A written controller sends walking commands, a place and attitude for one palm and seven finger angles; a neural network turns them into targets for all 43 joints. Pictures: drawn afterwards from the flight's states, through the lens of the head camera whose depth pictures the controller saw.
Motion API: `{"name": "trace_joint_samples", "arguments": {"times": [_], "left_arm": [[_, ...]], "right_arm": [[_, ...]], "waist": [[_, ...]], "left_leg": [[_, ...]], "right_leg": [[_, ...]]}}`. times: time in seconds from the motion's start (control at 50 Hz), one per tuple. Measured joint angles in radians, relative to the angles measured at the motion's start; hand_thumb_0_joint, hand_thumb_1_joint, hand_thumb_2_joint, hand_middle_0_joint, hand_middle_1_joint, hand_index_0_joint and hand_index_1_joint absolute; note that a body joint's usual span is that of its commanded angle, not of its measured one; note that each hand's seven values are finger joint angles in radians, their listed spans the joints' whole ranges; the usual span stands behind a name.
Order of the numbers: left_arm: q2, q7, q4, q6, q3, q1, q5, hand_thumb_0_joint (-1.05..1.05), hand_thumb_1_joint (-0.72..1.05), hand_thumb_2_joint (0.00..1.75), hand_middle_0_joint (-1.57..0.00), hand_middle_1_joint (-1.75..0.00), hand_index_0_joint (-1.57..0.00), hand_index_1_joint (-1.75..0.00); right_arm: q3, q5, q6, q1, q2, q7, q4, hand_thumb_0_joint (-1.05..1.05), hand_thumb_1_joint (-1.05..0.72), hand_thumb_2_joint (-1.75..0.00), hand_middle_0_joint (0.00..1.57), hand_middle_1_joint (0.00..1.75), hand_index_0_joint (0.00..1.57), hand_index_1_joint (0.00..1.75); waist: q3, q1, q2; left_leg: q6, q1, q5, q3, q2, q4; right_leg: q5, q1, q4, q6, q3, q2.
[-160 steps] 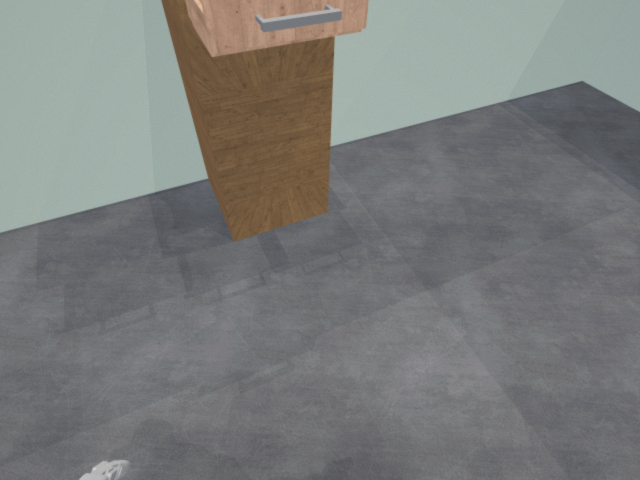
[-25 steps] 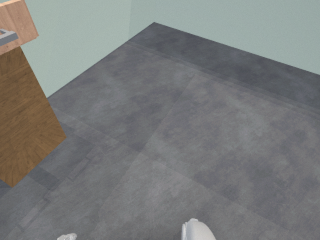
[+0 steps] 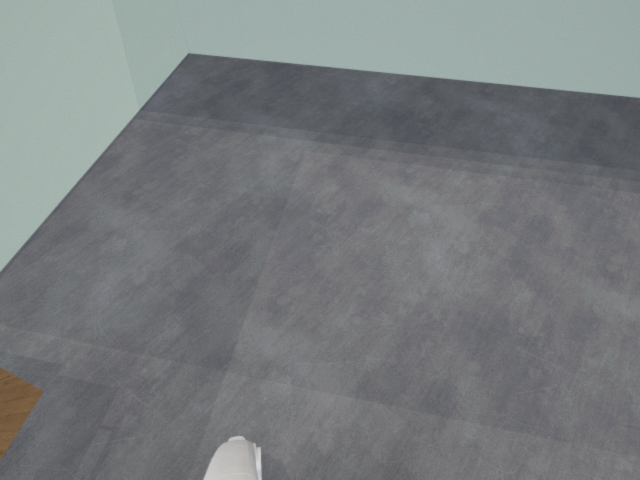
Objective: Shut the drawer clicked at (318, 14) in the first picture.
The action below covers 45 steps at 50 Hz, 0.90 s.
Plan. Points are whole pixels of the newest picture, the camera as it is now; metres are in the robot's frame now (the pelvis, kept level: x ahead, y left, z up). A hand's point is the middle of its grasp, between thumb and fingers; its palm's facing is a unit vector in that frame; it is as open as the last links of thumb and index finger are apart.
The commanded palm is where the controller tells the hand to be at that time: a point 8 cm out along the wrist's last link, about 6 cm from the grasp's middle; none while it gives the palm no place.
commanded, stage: walk to a spot facing it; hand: left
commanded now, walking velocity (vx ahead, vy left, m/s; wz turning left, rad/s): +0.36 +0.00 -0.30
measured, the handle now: out of the picture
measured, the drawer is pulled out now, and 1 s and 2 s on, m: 0.22 0.22 0.22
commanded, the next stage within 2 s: turn to face it in 0.58 s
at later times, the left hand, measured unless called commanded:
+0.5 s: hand (176, 404) +0.25 +0.24 -0.17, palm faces -0.15 -0.98 -0.15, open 7.4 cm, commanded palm none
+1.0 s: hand (277, 297) +0.43 +0.09 -0.15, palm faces -0.34 -0.92 -0.16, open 7.4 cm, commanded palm none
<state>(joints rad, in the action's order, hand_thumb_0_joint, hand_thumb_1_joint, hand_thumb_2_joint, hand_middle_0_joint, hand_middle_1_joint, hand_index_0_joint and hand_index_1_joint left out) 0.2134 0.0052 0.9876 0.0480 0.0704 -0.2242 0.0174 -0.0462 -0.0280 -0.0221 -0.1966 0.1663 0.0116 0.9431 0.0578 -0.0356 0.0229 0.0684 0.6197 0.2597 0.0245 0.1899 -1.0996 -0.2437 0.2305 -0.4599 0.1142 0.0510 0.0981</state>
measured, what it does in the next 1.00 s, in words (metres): walks ahead, turning right: left foot, then right foot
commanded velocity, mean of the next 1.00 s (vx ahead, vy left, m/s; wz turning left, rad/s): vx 0.08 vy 0.00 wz -0.15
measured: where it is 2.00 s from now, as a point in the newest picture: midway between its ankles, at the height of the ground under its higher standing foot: outside the picture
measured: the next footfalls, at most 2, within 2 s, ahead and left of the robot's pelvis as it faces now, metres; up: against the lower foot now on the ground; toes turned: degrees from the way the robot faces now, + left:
left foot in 0.24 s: +0.24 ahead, +0.16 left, +0.00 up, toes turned +2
right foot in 0.72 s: +0.28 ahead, -0.12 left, +0.00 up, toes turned -29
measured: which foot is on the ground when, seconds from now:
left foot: up 0.00-0.22, down 0.24-0.72, up 0.74-1.00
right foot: down 0.00-0.24, up 0.26-0.70, down 0.72-1.00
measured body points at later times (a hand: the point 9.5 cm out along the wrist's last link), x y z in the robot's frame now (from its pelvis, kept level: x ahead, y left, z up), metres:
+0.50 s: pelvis +0.18 +0.06 +0.00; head +0.20 +0.08 +0.45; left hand +0.26 +0.29 -0.16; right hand +0.18 -0.19 -0.13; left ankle +0.20 +0.16 -0.74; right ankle +0.18 -0.08 -0.65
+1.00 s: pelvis +0.24 +0.00 +0.00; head +0.25 -0.01 +0.45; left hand +0.45 +0.14 -0.13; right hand +0.16 -0.20 -0.17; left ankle +0.29 +0.12 -0.69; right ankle +0.25 -0.10 -0.74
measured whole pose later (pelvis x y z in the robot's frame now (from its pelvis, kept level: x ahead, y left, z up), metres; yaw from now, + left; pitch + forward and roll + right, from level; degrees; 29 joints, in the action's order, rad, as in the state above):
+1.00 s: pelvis +0.24 +0.00 +0.00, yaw -17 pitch -2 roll +0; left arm 0.12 -0.01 0.94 -0.01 0.01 -0.06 0.02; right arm -0.03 -0.01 0.05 -0.32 0.13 0.01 1.03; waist 0.05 -0.07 0.03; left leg 0.05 0.41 0.44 0.10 0.11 -0.93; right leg -0.24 0.26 -0.53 0.05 0.22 -0.05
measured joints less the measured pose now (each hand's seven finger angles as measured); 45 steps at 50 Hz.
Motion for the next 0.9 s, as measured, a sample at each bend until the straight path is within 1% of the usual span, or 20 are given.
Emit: {"name": "trace_joint_samples", "arguments": {"times": [0.1, 0.2, 0.24, 0.26, 0.28, 0.32, 0.34, 0.38, 0.42, 0.5, 0.56, 0.64, 0.68, 0.7, 0.72, 0.74, 0.78, 0.8, 0.84, 0.9], "left_arm": [[0.005, -0.001, 0.016, 0.008, -0.006, -0.078, 0.004, 0.0, 0.93, 0.9, -0.2, -0.3, -0.2, -0.3], [-0.001, -0.003, 0.032, 0.0, -0.013, -0.151, 0.005, 0.0, 0.91, 0.9, -0.2, -0.3, -0.2, -0.3], [-0.006, -0.001, 0.042, -0.006, -0.012, -0.187, 0.0, 0.0, 0.91, 0.9, -0.2, -0.3, -0.2, -0.3], [-0.007, 0.002, 0.052, -0.013, -0.009, -0.192, -0.006, 0.0, 0.91, 0.9, -0.2, -0.3, -0.2, -0.3], [-0.007, 0.005, 0.064, -0.021, -0.007, -0.189, -0.007, 0.01, 0.91, 0.9, -0.2, -0.3, -0.2, -0.3], [-0.007, 0.012, 0.081, -0.037, -0.002, -0.18, -0.003, 0.01, 0.91, 0.9, -0.2, -0.3, -0.19, -0.3], [-0.007, 0.017, 0.083, -0.045, 0.002, -0.171, 0.0, 0.01, 0.91, 0.9, -0.2, -0.3, -0.19, -0.3], [-0.007, 0.027, 0.069, -0.061, 0.009, -0.144, 0.006, 0.01, 0.91, 0.9, -0.2, -0.3, -0.19, -0.3], [-0.008, 0.03, 0.042, -0.072, 0.016, -0.115, 0.008, 0.01, 0.91, 0.9, -0.2, -0.3, -0.19, -0.3], [-0.013, 0.033, -0.009, -0.09, 0.029, -0.051, 0.01, 0.01, 0.91, 0.9, -0.2, -0.3, -0.19, -0.3], [-0.011, 0.033, -0.033, -0.099, 0.034, 0.004, 0.011, 0.01, 0.91, 0.9, -0.2, -0.3, -0.19, -0.3], [-0.003, 0.032, -0.055, -0.1, 0.03, 0.068, 0.012, 0.01, 0.91, 0.9, -0.19, -0.3, -0.19, -0.3], [0.002, 0.032, -0.067, -0.094, 0.025, 0.094, 0.013, 0.01, 0.91, 0.9, -0.19, -0.3, -0.19, -0.3], [0.006, 0.032, -0.074, -0.084, 0.02, 0.103, 0.014, 0.01, 0.91, 0.9, -0.19, -0.3, -0.19, -0.3], [0.013, 0.028, -0.08, -0.068, 0.015, 0.114, 0.016, 0.01, 0.91, 0.9, -0.2, -0.3, -0.19, -0.3], [0.01, 0.021, -0.08, -0.052, 0.009, 0.131, 0.012, 0.01, 0.91, 0.9, -0.2, -0.3, -0.19, -0.3], [-0.001, 0.006, -0.078, -0.037, -0.006, 0.155, 0.003, 0.01, 0.91, 0.9, -0.2, -0.3, -0.19, -0.3], [-0.008, -0.002, -0.075, -0.037, -0.014, 0.16, 0.002, 0.01, 0.91, 0.9, -0.2, -0.3, -0.19, -0.3], [-0.027, -0.014, -0.061, -0.043, -0.028, 0.166, 0.002, 0.0, 0.91, 0.9, -0.2, -0.3, -0.19, -0.3], [-0.054, -0.019, -0.042, -0.053, -0.046, 0.172, 0.003, 0.01, 0.91, 0.9, -0.2, -0.3, -0.2, -0.3]], "right_arm": [[-0.001, -0.001, 0.0, 0.093, 0.03, -0.019, -0.027, 0.0, -0.93, -0.9, 0.2, 0.3, 0.2, 0.3], [0.008, 0.004, -0.004, 0.142, 0.034, -0.028, -0.042, 0.0, -0.92, -0.9, 0.2, 0.3, 0.2, 0.3], [0.018, 0.002, -0.021, 0.151, 0.03, -0.024, -0.053, 0.0, -0.92, -0.9, 0.2, 0.3, 0.2, 0.3], [0.022, -0.002, -0.035, 0.157, 0.024, -0.02, -0.057, 0.0, -0.92, -0.9, 0.2, 0.3, 0.2, 0.3], [0.028, -0.002, -0.043, 0.158, 0.017, -0.018, -0.061, 0.0, -0.91, -0.9, 0.2, 0.3, 0.2, 0.3], [0.04, 0.001, -0.052, 0.135, 0.002, -0.012, -0.064, 0.0, -0.91, -0.9, 0.2, 0.3, 0.2, 0.3], [0.042, 0.003, -0.053, 0.116, -0.005, -0.008, -0.061, 0.0, -0.91, -0.9, 0.2, 0.3, 0.2, 0.3], [0.042, 0.005, -0.052, 0.071, -0.016, 0.0, -0.045, 0.0, -0.91, -0.9, 0.2, 0.3, 0.2, 0.3], [0.04, 0.007, -0.044, 0.027, -0.023, 0.007, -0.017, 0.0, -0.91, -0.9, 0.2, 0.3, 0.2, 0.3], [0.005, 0.014, -0.032, -0.042, 0.005, 0.024, 0.022, -0.02, -0.95, -0.9, 0.2, 0.3, 0.21, 0.3], [-0.004, 0.008, -0.017, -0.081, 0.028, 0.021, 0.048, -0.01, -0.94, -0.9, 0.2, 0.3, 0.2, 0.3], [-0.015, 0.002, 0.001, -0.12, 0.047, 0.015, 0.065, -0.01, -0.93, -0.9, 0.2, 0.3, 0.2, 0.3], [-0.02, 0.001, 0.01, -0.141, 0.053, 0.012, 0.068, 0.0, -0.92, -0.9, 0.2, 0.3, 0.2, 0.3], [-0.021, 0.003, 0.013, -0.156, 0.056, 0.01, 0.067, 0.0, -0.92, -0.9, 0.2, 0.3, 0.2, 0.3], [-0.02, 0.008, 0.019, -0.17, 0.055, 0.006, 0.068, 0.0, -0.92, -0.9, 0.2, 0.3, 0.2, 0.3], [-0.019, 0.012, 0.03, -0.166, 0.059, 0.007, 0.073, 0.0, -0.92, -0.9, 0.2, 0.3, 0.2, 0.3], [-0.012, 0.018, 0.052, -0.15, 0.06, 0.016, 0.085, 0.0, -0.92, -0.9, 0.2, 0.3, 0.2, 0.3], [-0.008, 0.018, 0.06, -0.142, 0.057, 0.019, 0.09, 0.0, -0.92, -0.9, 0.2, 0.3, 0.2, 0.3], [-0.002, 0.015, 0.066, -0.132, 0.047, 0.019, 0.094, 0.0, -0.92, -0.9, 0.19, 0.3, 0.2, 0.3], [0.011, 0.014, 0.066, -0.131, 0.018, 0.013, 0.091, 0.0, -0.92, -0.9, 0.19, 0.3, 0.2, 0.3]], "waist": [[-0.024, 0.054, 0.008], [-0.025, 0.105, -0.012], [-0.026, 0.117, -0.024], [-0.019, 0.116, -0.036], [-0.007, 0.117, -0.05], [-0.003, 0.112, -0.065], [-0.004, 0.106, -0.068], [-0.006, 0.097, -0.07], [-0.007, 0.091, -0.067], [-0.006, 0.067, -0.06], [0.006, 0.045, -0.052], [0.029, 0.007, -0.034], [0.037, -0.009, -0.021], [0.037, -0.016, -0.014], [0.035, -0.02, -0.014], [0.046, -0.024, 0.0], [0.058, -0.033, 0.018], [0.056, -0.034, 0.022], [0.041, -0.041, 0.03], [0.011, -0.052, 0.03]], "left_leg": [[-0.002, -0.005, -0.05, 0.011, -0.032, 0.183], [-0.023, -0.128, -0.026, 0.048, -0.095, 0.411], [-0.042, -0.22, -0.072, 0.07, -0.117, 0.541], [-0.068, -0.229, -0.096, 0.085, -0.121, 0.53], [-0.086, -0.238, -0.072, 0.106, -0.121, 0.497], [-0.101, -0.279, -0.016, 0.142, -0.115, 0.482], [-0.101, -0.305, -0.002, 0.155, -0.112, 0.498], [-0.093, -0.356, -0.004, 0.177, -0.106, 0.545], [-0.094, -0.397, -0.006, 0.199, -0.099, 0.588], [-0.09, -0.451, 0.004, 0.247, -0.087, 0.635], [-0.078, -0.478, 0.025, 0.28, -0.074, 0.64], [-0.049, -0.498, 0.08, 0.327, -0.042, 0.594], [-0.028, -0.5, 0.123, 0.348, -0.018, 0.542], [-0.018, -0.489, 0.151, 0.35, 0.0, 0.492], [-0.014, -0.453, 0.174, 0.337, 0.016, 0.404], [-0.01, -0.4, 0.227, 0.279, 0.024, 0.284], [-0.009, -0.298, 0.294, 0.147, -0.009, 0.078], [-0.01, -0.26, 0.291, 0.105, -0.026, 0.014], [-0.013, -0.214, 0.242, 0.058, -0.047, -0.017], [-0.014, -0.196, 0.189, 0.042, -0.063, 0.067]], "right_leg": [[-0.038, -0.076, 0.036, -0.022, -0.043, -0.006], [-0.111, -0.147, 0.026, -0.053, -0.079, -0.021], [-0.169, -0.139, -0.058, -0.067, -0.105, -0.025], [-0.194, -0.097, -0.181, -0.07, -0.107, -0.032], [-0.226, -0.043, -0.338, -0.072, -0.104, -0.041], [-0.229, 0.069, -0.606, -0.082, -0.08, -0.061], [-0.206, 0.119, -0.689, -0.09, -0.06, -0.078], [-0.15, 0.205, -0.765, -0.107, -0.028, -0.114], [-0.102, 0.275, -0.768, -0.122, -0.01, -0.144], [-0.025, 0.359, -0.682, -0.149, 0.004, -0.187], [0.002, 0.356, -0.547, -0.158, 0.021, -0.2], [-0.014, 0.288, -0.352, -0.149, 0.048, -0.184], [-0.018, 0.23, -0.261, -0.135, 0.064, -0.162], [0.014, 0.187, -0.194, -0.124, 0.074, -0.15], [0.047, 0.164, -0.159, -0.081, 0.076, -0.144], [0.027, 0.174, -0.189, -0.055, 0.078, -0.134], [-0.015, 0.169, -0.218, -0.043, 0.082, -0.126], [-0.021, 0.156, -0.208, -0.045, 0.081, -0.124], [-0.009, 0.121, -0.162, -0.057, 0.087, -0.121], [0.006, 0.075, -0.102, -0.057, 0.11, -0.127]]}}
